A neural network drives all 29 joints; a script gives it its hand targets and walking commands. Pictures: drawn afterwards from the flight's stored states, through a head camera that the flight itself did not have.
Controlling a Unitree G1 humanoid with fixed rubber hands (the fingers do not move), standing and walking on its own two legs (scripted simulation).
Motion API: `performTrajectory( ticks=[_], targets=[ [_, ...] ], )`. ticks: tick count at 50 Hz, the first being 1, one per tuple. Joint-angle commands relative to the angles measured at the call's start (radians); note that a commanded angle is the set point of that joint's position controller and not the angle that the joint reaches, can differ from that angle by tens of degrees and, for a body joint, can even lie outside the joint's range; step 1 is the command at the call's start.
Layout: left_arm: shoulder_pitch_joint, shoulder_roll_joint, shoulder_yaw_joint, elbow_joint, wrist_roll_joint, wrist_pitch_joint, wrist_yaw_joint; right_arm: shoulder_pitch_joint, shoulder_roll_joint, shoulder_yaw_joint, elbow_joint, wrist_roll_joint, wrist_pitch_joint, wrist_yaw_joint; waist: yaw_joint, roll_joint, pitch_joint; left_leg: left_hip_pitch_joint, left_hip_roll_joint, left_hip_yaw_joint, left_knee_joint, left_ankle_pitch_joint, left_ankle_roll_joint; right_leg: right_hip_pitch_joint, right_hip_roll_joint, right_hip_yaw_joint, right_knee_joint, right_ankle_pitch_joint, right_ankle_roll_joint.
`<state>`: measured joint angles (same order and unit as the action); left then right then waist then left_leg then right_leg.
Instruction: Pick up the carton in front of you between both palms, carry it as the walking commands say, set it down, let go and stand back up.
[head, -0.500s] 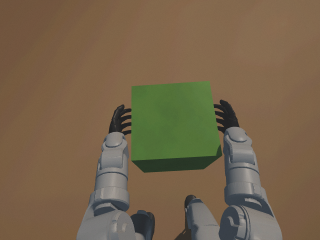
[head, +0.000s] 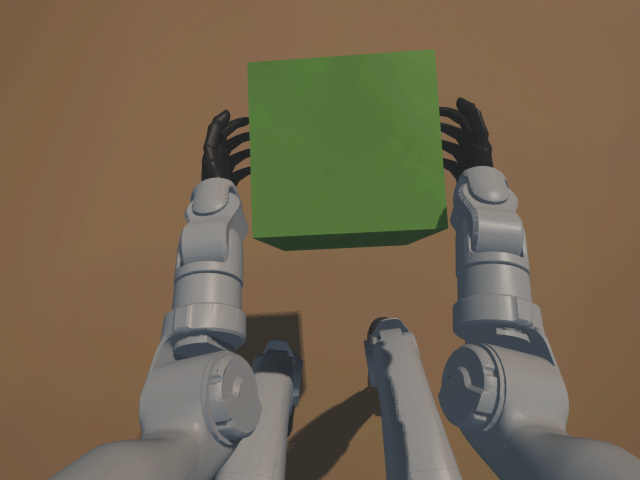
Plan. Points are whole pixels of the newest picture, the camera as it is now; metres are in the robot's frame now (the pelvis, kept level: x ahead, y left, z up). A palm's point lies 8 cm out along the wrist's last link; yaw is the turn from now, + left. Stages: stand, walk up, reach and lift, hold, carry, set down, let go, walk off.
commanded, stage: set down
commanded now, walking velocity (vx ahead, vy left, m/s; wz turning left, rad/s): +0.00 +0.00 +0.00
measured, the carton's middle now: (343, 172) +0.48 -0.05 -0.16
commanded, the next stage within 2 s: none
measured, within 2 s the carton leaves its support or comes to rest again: rests again in 1.32 s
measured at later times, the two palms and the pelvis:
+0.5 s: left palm (259, 181) +0.50 +0.08 -0.23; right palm (444, 179) +0.48 -0.21 -0.24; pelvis -0.03 +0.00 -0.12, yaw +3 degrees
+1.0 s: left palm (278, 186) +0.54 +0.08 -0.38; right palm (430, 185) +0.50 -0.22 -0.38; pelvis -0.03 +0.00 -0.21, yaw +5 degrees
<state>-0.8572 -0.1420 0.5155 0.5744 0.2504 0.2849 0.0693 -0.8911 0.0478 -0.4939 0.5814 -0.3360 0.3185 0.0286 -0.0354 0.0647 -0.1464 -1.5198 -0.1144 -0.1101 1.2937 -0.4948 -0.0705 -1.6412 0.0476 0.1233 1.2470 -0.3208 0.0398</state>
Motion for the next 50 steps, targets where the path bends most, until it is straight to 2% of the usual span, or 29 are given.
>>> performTrajectory(
  ticks=[1, 8, 15, 29, 43, 46, 50],
  targets=[
    [-0.651, -0.833, -0.537, 0.083, -0.118, -0.021, -0.267, -0.524, 0.905, 0.521, 0.121, 0.132, -0.001, 0.233, -0.023, -0.101, -0.867, -0.018, -0.095, 0.171, -0.078, 0.127, 0.015, 0.791, 0.079, -0.148, 0.004, 0.229, -0.004],
    [-0.777, -0.813, -0.555, 0.1, -0.172, -0.028, -0.25, -0.651, 0.888, 0.563, 0.099, 0.181, -0.005, 0.192, -0.03, -0.128, -1.021, -0.15, -0.11, 0.196, 0.066, 0.124, 0.011, 0.773, 0.085, -0.157, 0.144, 0.284, 0.014],
    [-0.888, -0.781, -0.565, 0.113, -0.211, -0.021, -0.222, -0.754, 0.835, 0.562, 0.1, 0.213, 0.001, 0.173, -0.054, -0.117, -1.061, -0.205, -0.119, 0.207, 0.171, 0.101, 0.008, 0.682, 0.086, -0.18, 0.251, 0.265, 0.021],
    [-1.064, -0.677, -0.52, 0.172, -0.216, -0.044, -0.148, -0.917, 0.682, 0.471, 0.165, 0.232, -0.024, 0.193, -0.1, -0.052, -0.983, -0.226, -0.122, 0.216, 0.351, 0.101, 0.005, 0.385, 0.071, -0.229, 0.436, 0.23, 0.021],
    [-1.245, -0.557, -0.596, 0.189, -0.319, -0.066, -0.116, -1.096, 0.546, 0.482, 0.169, 0.32, -0.04, 0.196, -0.142, -0.043, -0.973, -0.261, -0.106, 0.23, 0.553, 0.135, 0.01, 0.356, 0.039, -0.238, 0.635, 0.308, 0.019],
    [-1.258, -0.535, -0.59, 0.215, -0.32, -0.071, -0.118, -1.139, 0.511, 0.465, 0.171, 0.336, -0.054, 0.204, -0.159, 0.01, -0.872, -0.246, -0.098, 0.23, 0.586, 0.148, 0.012, 0.224, 0.033, -0.232, 0.654, 0.287, 0.014],
    [-1.272, -0.557, -0.648, 0.206, -0.361, -0.086, -0.117, -1.131, 0.486, 0.442, 0.172, 0.349, -0.07, 0.212, -0.202, 0.07, -0.872, -0.229, -0.092, 0.217, 0.621, 0.217, 0.009, 0.231, 0.031, -0.224, 0.693, 0.362, -0.002]
  ],
)
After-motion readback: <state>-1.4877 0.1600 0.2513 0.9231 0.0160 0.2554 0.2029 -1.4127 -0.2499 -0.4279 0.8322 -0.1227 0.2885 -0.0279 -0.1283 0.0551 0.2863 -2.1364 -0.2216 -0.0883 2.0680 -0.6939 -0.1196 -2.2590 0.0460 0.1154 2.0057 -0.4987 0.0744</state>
